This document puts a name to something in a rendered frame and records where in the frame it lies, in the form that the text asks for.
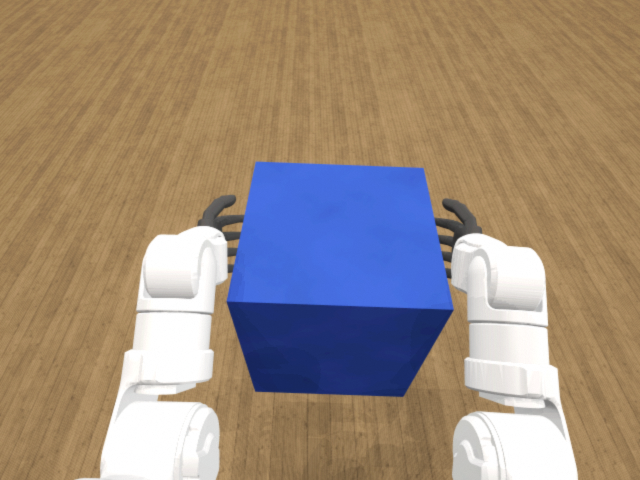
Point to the left robot forearm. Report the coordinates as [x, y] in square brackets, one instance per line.
[176, 298]

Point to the left robot hand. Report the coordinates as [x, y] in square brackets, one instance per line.
[210, 219]

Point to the carton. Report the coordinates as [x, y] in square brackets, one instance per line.
[339, 284]

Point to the right robot upper arm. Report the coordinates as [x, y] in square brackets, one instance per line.
[506, 446]

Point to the right robot forearm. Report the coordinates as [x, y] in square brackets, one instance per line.
[508, 344]

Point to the right robot hand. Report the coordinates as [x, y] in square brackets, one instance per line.
[469, 226]

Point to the left robot upper arm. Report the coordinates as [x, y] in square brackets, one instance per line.
[162, 440]

